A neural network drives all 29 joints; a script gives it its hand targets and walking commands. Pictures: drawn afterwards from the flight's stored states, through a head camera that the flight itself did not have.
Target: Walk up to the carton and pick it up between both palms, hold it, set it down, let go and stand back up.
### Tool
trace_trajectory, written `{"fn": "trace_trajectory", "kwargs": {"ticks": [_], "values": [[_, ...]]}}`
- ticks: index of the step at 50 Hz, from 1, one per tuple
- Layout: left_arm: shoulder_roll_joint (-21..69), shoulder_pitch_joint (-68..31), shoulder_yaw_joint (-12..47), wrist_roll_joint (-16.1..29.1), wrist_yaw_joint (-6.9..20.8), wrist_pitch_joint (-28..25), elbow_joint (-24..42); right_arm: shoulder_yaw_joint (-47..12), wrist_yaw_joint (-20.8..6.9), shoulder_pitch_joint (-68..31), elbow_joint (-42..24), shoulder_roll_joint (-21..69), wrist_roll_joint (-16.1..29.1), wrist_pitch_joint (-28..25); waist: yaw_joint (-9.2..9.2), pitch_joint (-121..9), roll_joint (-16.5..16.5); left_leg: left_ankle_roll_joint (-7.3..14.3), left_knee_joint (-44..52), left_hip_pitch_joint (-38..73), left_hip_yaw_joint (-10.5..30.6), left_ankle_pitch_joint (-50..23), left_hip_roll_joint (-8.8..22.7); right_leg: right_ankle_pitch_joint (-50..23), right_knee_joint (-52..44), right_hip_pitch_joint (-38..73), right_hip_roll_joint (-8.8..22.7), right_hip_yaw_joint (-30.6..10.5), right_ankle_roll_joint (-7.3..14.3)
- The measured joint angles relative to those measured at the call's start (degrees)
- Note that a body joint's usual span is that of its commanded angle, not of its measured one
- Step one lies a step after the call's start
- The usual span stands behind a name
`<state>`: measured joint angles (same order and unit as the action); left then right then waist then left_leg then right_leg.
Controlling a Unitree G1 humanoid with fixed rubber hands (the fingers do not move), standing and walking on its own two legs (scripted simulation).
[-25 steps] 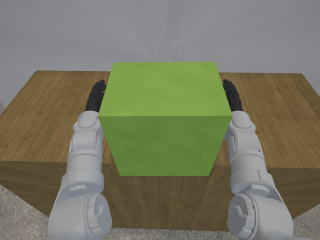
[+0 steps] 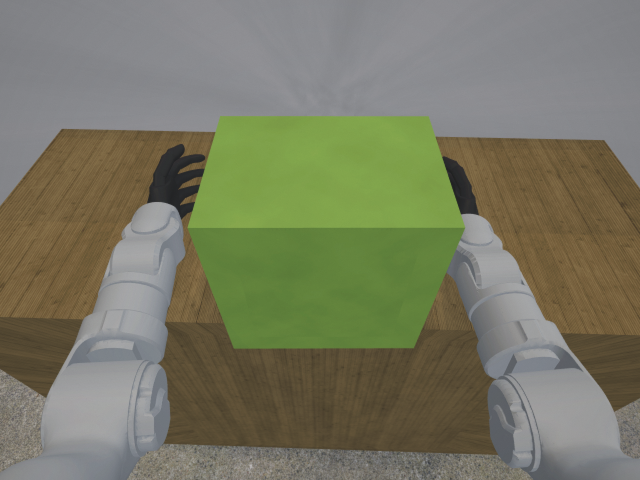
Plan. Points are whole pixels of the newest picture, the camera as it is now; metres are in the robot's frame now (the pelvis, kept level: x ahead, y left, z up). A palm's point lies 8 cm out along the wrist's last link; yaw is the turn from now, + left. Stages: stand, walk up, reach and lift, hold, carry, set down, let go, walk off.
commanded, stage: set down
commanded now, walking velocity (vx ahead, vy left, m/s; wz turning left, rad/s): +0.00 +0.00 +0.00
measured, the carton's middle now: (324, 240) +0.41 +0.02 +0.08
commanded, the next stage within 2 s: none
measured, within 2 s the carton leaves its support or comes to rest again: neither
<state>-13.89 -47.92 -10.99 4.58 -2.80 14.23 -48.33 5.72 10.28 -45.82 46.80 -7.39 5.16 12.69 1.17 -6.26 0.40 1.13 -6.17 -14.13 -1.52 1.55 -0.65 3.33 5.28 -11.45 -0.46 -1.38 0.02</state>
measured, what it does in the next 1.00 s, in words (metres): stands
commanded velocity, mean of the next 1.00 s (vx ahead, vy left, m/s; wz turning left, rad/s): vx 0.00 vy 0.00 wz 0.00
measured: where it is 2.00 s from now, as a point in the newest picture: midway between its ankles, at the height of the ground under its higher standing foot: outside the picture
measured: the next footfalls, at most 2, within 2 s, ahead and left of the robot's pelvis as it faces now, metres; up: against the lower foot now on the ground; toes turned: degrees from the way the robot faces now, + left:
none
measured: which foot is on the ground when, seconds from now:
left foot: down 0.00-1.00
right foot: down 0.00-1.00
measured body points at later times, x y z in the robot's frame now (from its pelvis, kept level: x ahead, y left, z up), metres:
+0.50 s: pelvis -0.01 -0.01 +0.00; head +0.01 +0.00 +0.45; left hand +0.43 +0.24 +0.17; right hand +0.43 -0.19 +0.16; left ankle +0.00 +0.11 -0.75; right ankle -0.02 -0.12 -0.75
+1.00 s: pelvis -0.03 +0.00 +0.00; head -0.02 +0.01 +0.45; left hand +0.42 +0.25 +0.25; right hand +0.43 -0.20 +0.25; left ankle +0.00 +0.11 -0.75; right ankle -0.02 -0.12 -0.75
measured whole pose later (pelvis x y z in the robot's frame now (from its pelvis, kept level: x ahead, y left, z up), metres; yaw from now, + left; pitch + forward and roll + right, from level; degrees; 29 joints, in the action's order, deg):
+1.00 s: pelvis -0.03 +0.00 +0.00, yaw -1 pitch +7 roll +0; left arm -33.1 -63.1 1.0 23.5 -1.8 37.1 -44.9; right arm -2.2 7.7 -65.6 48.6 -22.8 23.8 33.3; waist 0.2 -6.9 0.7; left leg 0.7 -13.0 -15.9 -1.4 3.6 0.1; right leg 4.9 12.1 -13.7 -1.4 -2.4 0.3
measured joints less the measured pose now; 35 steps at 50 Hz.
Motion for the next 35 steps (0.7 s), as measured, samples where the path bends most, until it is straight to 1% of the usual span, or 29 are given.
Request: {"fn": "trace_trajectory", "kwargs": {"ticks": [2, 4, 10, 13, 17, 20, 25, 30, 35], "values": [[-1.3, 0.5, 1.7, 2.1, 0.1, 0.8, 1.0, -1.3, 0.4, -0.1, -0.2, -1.2, 2.1, 0.5, -0.02, 0.0, -0.1, 0.0, -1.3, -0.3, 0.1, 0.9, -0.1, 0.9, 1.2, -0.2, 0.0, 0.1, 0.0], [-2.5, 1.5, 2.9, 3.9, 0.6, 1.6, 1.9, -2.1, 0.1, 0.0, -0.2, -2.5, 3.5, 0.9, -0.01, -0.2, -0.4, 0.0, -2.2, -0.2, 0.2, 1.6, -0.1, 1.5, 1.9, 0.0, 0.1, 0.1, -0.1], [-6.2, 4.3, 4.7, 8.1, 2.8, 2.8, 2.9, -4.3, -1.9, 0.3, 0.1, -6.8, 7.7, 1.9, -0.04, -0.1, -0.6, -0.3, -3.7, 0.6, 0.1, 2.9, 0.3, 2.2, 2.6, 1.0, -0.3, -0.3, 0.2], [-8.1, 4.7, 5.5, 9.9, 3.5, 2.7, 3.1, -5.9, -2.5, 0.5, -0.9, -8.5, 10.5, 2.1, -0.15, 0.1, -0.5, -0.5, -4.1, 0.5, 0.0, 3.0, 0.6, 2.1, 2.9, 0.8, -0.7, -0.6, 0.4], [-10.1, 3.7, 6.2, 11.6, 3.6, 3.7, 4.0, -7.9, -2.6, 0.0, -3.3, -9.5, 13.3, 3.6, -0.36, 0.0, -0.3, -0.8, -4.3, -0.2, -0.1, 2.7, 1.0, 1.8, 3.3, -0.1, -1.1, -0.9, 0.7], [-11.2, 1.9, 6.5, 12.2, 3.4, 5.8, 4.5, -8.8, -2.1, -1.3, -4.6, -9.6, 14.1, 6.0, -0.49, -0.1, -0.2, -0.9, -4.4, -0.7, -0.2, 2.3, 1.1, 1.6, 3.9, -0.9, -1.2, -1.2, 0.7], [-12.7, -2.0, 7.0, 13.0, 2.8, 10.3, 4.4, -8.4, -1.5, -4.7, -5.2, -9.5, 14.1, 10.4, -0.45, -0.2, -0.1, -0.8, -5.1, -1.1, -0.4, 2.1, 1.1, 1.7, 5.4, -1.8, -1.2, -1.4, 0.6], [-14.2, -6.0, 8.7, 14.7, 2.0, 13.9, 3.2, -7.3, -1.5, -8.6, -3.2, -10.1, 14.0, 13.8, -0.29, -0.1, 0.1, -0.6, -6.4, -1.6, -0.3, 2.3, 0.9, 2.2, 7.2, -2.5, -1.1, -1.3, 0.4], [-15.8, -9.1, 10.9, 16.8, 1.2, 16.4, 2.5, -6.3, -2.0, -12.3, -0.8, -11.3, 14.5, 16.0, -0.37, 0.0, 0.4, -0.5, -7.4, -2.3, -0.1, 2.4, 0.7, 2.5, 8.3, -3.2, -0.9, -1.1, 0.3]]}}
